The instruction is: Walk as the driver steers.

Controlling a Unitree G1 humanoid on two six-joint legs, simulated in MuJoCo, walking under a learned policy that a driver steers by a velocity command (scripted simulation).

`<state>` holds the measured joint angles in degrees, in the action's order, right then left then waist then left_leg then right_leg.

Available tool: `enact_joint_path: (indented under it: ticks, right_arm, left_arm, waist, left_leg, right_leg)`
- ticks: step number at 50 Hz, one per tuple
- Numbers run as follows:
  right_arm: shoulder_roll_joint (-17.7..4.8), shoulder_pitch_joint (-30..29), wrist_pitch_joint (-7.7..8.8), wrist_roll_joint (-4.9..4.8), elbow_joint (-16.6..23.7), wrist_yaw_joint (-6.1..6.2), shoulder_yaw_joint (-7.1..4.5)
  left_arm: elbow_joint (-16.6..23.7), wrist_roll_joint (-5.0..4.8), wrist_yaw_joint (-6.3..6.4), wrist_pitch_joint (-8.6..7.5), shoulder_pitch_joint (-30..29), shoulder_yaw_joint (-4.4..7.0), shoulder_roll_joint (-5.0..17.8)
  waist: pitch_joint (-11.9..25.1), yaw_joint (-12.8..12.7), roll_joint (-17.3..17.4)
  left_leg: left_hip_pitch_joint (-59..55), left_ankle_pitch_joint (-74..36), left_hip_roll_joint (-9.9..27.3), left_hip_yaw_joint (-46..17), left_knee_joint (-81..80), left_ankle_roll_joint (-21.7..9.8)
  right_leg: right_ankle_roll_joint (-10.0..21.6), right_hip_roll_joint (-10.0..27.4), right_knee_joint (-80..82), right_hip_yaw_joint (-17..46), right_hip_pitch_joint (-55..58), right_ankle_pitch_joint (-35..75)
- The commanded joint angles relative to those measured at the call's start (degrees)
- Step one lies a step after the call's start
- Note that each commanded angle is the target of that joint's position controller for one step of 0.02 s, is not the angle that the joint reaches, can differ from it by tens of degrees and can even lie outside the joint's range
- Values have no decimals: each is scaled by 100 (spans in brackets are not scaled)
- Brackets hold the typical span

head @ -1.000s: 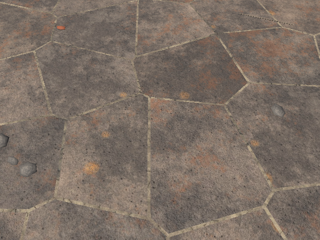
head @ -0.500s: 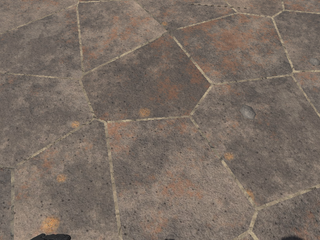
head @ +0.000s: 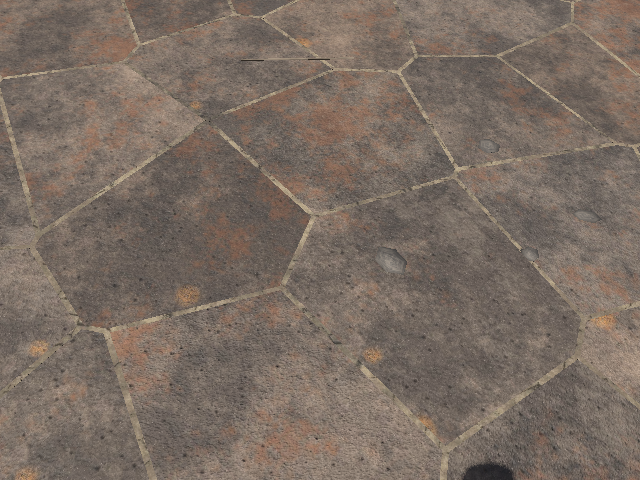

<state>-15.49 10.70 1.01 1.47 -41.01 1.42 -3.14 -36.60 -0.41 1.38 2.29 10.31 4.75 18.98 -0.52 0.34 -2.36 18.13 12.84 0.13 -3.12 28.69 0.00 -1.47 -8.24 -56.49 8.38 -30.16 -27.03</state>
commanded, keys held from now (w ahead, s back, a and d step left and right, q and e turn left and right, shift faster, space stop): no key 1.00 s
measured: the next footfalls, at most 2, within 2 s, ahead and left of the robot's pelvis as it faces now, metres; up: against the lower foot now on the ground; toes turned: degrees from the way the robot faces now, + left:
right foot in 0.24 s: +0.02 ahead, -0.14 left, +0.00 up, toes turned +0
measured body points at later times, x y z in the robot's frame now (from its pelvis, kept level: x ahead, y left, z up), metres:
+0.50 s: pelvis +0.00 -0.03 +0.00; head +0.00 -0.04 +0.45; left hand +0.16 +0.20 -0.11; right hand +0.09 -0.30 -0.13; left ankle +0.02 +0.12 -0.74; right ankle -0.02 -0.14 -0.74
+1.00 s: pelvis +0.01 -0.03 +0.00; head +0.01 -0.03 +0.45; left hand +0.10 +0.22 -0.14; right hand +0.05 -0.30 -0.14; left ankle +0.02 +0.12 -0.74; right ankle -0.02 -0.14 -0.74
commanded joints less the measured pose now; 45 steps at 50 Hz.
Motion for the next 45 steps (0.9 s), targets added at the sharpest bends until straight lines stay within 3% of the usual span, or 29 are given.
enact_joint_path:
  ticks: [1, 3, 6, 8, 10, 11, 12, 13, 14, 15, 16, 19, 30, 45]
  right_arm:
    - [-690, -380, 42, -116, 452, 26, -148]
    - [-660, -296, -11, -89, 392, 22, -139]
    - [-735, -210, -75, -100, 319, 26, -162]
    - [-890, -22, -108, -139, 241, 4, -198]
    - [-852, -55, -114, -232, 192, -14, -162]
    - [-770, 175, -72, -250, 98, -24, -129]
    - [-645, 298, 2, -141, 90, -57, -72]
    - [-372, 500, 112, 11, 119, -122, 10]
    - [-376, 163, 132, 51, 126, -102, 34]
    - [-517, -87, 119, 29, 103, -94, 0]
    - [-536, -185, 97, 1, 53, -72, -15]
    - [-543, -31, 20, -34, -54, -19, -33]
    - [-493, 181, 6, -79, -622, 58, -64]
    - [-456, 292, -61, -129, -1352, 146, -77]
  left_arm:
    - [146, 13, 42, 47, 415, 174, 431]
    - [235, -26, 27, 46, 197, 78, 204]
    - [354, 6, -30, 14, -135, -59, -45]
    - [340, -33, -65, 2, -153, -29, 80]
    - [164, -19, -92, -18, 144, -10, 82]
    - [149, 31, -88, -24, 164, -5, 163]
    - [208, 88, -44, -23, 238, 24, 428]
    - [193, 149, -7, 2, 96, 91, 780]
    - [177, 172, -68, -35, -60, -26, 278]
    - [182, 201, -111, -83, -179, -96, 31]
    - [133, 223, -119, -124, -126, -92, 60]
    - [35, 164, -114, -235, -28, -114, 108]
    - [-256, 124, -80, -288, 91, -161, -40]
    - [-1014, 76, -17, -292, 374, -152, -86]
  waist:
    - [388, -185, 895]
    - [387, -106, 1096]
    - [545, 76, 1437]
    - [549, 179, 1555]
    - [448, -17, 1402]
    - [412, -5, 1246]
    - [623, 75, 743]
    - [700, 398, -437]
    - [683, 200, -643]
    - [459, 125, -432]
    - [346, 46, -344]
    - [25, 87, -378]
    - [21, 77, 118]
    - [-58, 62, 195]
  left_leg:
    - [-775, -2465, 1386, -1148, -788, -1114]
    - [-886, -2425, 1159, -798, -803, -1100]
    - [-975, -2368, 1128, -648, -708, -1126]
    - [-1015, -2323, 1235, -807, -643, -1205]
    - [-797, -2097, 1147, -772, -471, -1052]
    - [-551, -1801, 1059, -751, -445, -799]
    - [-140, -1160, 869, -567, -183, -414]
    - [178, -160, 312, 40, 52, -17]
    - [-343, 177, 319, 119, -125, 221]
    - [-478, -119, 297, 138, -142, 311]
    - [-512, -279, 256, 194, -89, 321]
    - [-577, -436, 287, 143, -150, 276]
    - [-783, -657, 321, 143, -240, 340]
    - [-860, -788, 294, 184, -306, 274]
  right_leg:
    - [-299, 264, -1278, 21, -404, 60]
    - [-376, 346, -596, -250, -208, 243]
    - [-385, 673, 996, -606, 624, 150]
    - [-331, 669, 1792, -797, 1034, 331]
    - [-123, 609, 3293, -935, 1730, 1455]
    - [43, 697, 3782, -745, 2185, 2013]
    - [242, 1245, 3623, -142, 2833, 2924]
    - [641, 1806, 3254, 351, 2853, 3549]
    - [888, 1853, 3385, 412, 2077, 2668]
    - [748, 1578, 3440, 258, 1889, 1960]
    - [595, 1401, 3450, 131, 1771, 1684]
    - [470, 1316, 3483, 77, 1489, 1617]
    - [451, 1149, 3402, -60, 1556, 1790]
    - [348, 957, 3353, -341, 1657, 2061]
